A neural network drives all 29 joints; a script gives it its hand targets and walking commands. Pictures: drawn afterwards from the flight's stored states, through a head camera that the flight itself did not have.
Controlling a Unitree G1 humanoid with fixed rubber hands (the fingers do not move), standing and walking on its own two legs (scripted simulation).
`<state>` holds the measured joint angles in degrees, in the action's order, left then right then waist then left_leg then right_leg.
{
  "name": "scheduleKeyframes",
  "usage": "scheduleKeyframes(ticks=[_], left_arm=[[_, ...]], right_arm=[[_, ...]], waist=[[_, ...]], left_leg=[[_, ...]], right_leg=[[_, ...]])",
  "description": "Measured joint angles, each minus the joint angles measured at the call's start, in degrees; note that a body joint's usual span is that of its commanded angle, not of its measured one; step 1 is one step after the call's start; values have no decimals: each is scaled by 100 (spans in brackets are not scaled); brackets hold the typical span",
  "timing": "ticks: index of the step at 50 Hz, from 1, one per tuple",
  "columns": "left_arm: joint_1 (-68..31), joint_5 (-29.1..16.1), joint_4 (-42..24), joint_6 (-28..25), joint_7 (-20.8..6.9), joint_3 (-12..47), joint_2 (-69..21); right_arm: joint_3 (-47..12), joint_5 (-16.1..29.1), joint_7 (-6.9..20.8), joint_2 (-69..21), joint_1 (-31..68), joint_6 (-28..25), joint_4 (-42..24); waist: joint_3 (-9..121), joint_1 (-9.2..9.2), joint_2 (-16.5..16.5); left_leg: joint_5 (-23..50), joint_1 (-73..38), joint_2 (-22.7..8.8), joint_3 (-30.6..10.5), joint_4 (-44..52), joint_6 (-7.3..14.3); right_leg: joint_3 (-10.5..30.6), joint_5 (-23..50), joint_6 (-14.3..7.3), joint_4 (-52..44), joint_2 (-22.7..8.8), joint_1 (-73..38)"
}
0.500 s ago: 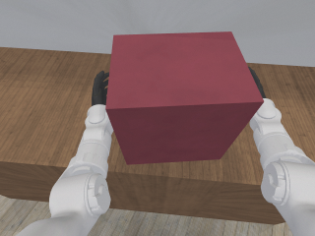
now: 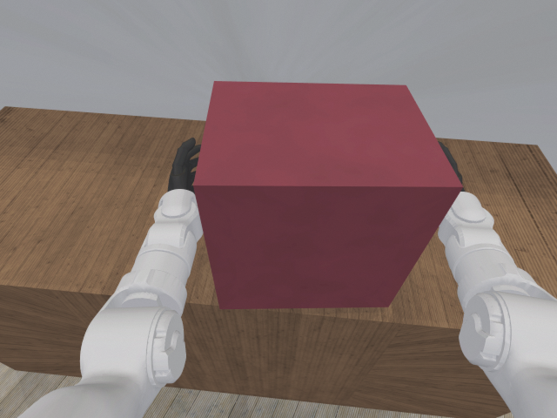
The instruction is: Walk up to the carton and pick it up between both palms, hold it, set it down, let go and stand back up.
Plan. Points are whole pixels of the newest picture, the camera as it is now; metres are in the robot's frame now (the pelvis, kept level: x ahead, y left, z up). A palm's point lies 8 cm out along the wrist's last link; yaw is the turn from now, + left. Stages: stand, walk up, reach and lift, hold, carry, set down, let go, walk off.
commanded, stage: reach and lift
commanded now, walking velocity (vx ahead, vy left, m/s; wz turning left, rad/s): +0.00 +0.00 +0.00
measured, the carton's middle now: (308, 203) +0.45 +0.02 +0.06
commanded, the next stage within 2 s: none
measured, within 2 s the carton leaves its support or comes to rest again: neither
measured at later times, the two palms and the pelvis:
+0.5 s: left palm (174, 184) +0.40 +0.22 +0.13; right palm (453, 177) +0.43 -0.17 +0.16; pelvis +0.00 +0.00 +0.00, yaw +1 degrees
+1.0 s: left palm (167, 160) +0.39 +0.21 +0.18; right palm (479, 162) +0.41 -0.18 +0.21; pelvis +0.00 +0.00 +0.01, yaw +1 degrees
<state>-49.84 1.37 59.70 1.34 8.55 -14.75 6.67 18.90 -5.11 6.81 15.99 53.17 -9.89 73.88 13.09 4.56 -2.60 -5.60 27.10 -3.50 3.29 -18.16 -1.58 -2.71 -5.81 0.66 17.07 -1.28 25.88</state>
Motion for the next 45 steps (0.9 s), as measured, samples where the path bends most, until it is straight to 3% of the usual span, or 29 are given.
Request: scheduleKeyframes(ticks=[5,10,14,27,35,45], left_arm=[[-115,47,-109,-59,-5,-188,-80],[-361,429,-26,282,-169,-452,-1],[-232,546,-322,522,-257,-512,30],[400,254,-1306,1117,-110,70,35],[170,301,-1392,1560,-103,69,34],[147,625,-1966,2248,-304,-225,21]], right_arm=[[-200,28,-9,112,69,-52,-182],[-247,26,-81,109,389,156,-92],[-255,52,-122,9,397,259,-194],[-534,638,-113,-118,-190,321,-603],[-665,826,-117,-18,-161,773,-863],[-774,954,-164,-39,36,1409,-1172]], waist=[[89,-6,49],[-277,-85,-26],[-400,-168,-142],[-277,-284,-88],[-337,-326,36],[-590,-453,-97]], left_leg=[[-26,-121,-26,-73,-10,-37],[22,-624,-9,-85,168,-64],[78,-768,-13,-69,276,-72],[-5,-708,34,-112,93,5],[-33,-1044,85,-103,96,53],[-10,-1481,89,-55,238,43]], right_leg=[[-79,-40,-37,-17,26,-165],[-102,-101,-59,-10,13,-589],[-95,-68,-66,-77,20,-711],[-137,36,14,-258,-24,-847],[-118,-4,55,-227,-72,-1164],[-53,-30,49,-249,-66,-1520]])
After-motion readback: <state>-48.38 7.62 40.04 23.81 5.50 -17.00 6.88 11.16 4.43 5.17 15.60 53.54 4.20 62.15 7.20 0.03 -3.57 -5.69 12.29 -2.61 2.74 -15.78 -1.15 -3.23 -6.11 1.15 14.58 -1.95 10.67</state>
